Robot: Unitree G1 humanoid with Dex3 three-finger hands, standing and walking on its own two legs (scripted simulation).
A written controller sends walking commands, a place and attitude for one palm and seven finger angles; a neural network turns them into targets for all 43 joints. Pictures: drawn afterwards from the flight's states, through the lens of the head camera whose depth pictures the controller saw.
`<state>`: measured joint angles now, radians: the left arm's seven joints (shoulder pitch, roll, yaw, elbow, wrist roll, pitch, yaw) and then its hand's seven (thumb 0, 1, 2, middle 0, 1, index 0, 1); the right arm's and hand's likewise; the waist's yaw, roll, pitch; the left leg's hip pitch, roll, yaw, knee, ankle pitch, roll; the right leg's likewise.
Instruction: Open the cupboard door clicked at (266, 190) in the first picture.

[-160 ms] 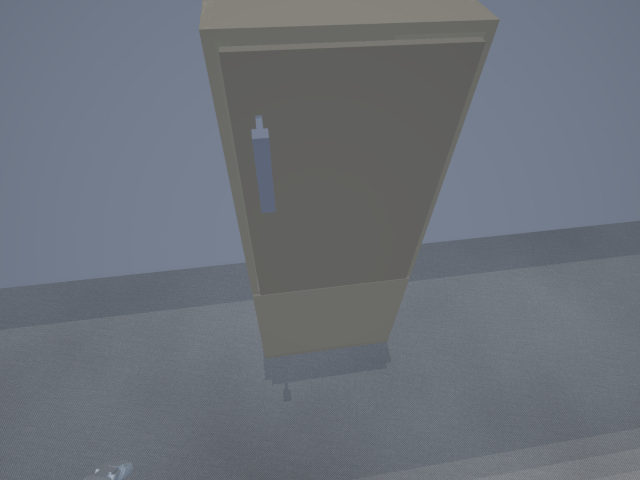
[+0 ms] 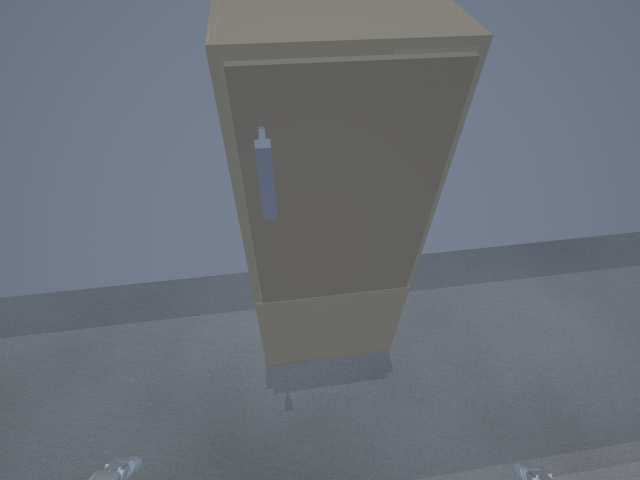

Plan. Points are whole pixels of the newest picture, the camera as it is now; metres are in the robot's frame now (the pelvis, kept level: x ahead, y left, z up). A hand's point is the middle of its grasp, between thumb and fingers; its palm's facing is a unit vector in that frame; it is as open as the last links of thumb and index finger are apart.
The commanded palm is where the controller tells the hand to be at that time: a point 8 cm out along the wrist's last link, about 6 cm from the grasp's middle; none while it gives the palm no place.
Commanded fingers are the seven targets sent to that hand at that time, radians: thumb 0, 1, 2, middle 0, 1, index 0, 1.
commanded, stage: stand and wait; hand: left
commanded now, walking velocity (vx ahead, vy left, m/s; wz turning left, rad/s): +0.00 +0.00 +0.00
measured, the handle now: (266, 174) +0.56 +0.13 +0.07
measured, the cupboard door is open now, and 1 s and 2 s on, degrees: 0 0 0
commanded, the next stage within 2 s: look at it before walking up in 0.66 s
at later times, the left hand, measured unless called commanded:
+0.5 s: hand out of the picture +0.06 +0.22 -0.15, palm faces -0.03 -0.95 -0.31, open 7.4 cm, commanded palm none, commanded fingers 0.00 0.90 0.90 -0.20 -0.30 -0.20 -0.30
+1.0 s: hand out of the picture +0.07 +0.21 -0.15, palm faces -0.02 -0.94 -0.33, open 7.4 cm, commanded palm none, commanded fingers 0.00 0.90 0.90 -0.20 -0.30 -0.20 -0.30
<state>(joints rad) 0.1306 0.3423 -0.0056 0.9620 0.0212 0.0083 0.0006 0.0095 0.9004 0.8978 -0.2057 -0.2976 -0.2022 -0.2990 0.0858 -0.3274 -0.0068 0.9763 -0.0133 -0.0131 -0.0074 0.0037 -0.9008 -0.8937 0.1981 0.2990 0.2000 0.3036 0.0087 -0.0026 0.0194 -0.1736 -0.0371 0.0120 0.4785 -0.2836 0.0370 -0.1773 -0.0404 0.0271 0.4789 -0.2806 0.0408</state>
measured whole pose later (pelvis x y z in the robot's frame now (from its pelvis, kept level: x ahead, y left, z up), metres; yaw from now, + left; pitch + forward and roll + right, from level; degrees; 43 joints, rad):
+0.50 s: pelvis -0.01 -0.02 +0.01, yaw +0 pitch -1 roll +0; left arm 0.15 0.32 -0.01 1.06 0.02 0.00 0.00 0.01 0.90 0.90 -0.21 -0.30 -0.20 -0.30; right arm 0.11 -0.33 -0.01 1.10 -0.01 -0.01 -0.01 0.00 -0.90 -0.89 0.20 0.30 0.20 0.30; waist 0.00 -0.01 0.05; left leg -0.14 -0.01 0.00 0.38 -0.21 0.01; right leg -0.15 -0.02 0.01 0.38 -0.21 0.02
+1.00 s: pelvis -0.01 -0.03 +0.01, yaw +0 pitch -1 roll +0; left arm 0.12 0.33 0.00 1.08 0.02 -0.01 0.00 0.01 0.90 0.90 -0.21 -0.30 -0.20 -0.30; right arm 0.10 -0.33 0.00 1.12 -0.01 -0.01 -0.01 0.00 -0.90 -0.89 0.20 0.30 0.20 0.30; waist 0.00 0.00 0.03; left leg -0.13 0.00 -0.01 0.34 -0.19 -0.01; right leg -0.14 0.00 0.01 0.36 -0.20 0.00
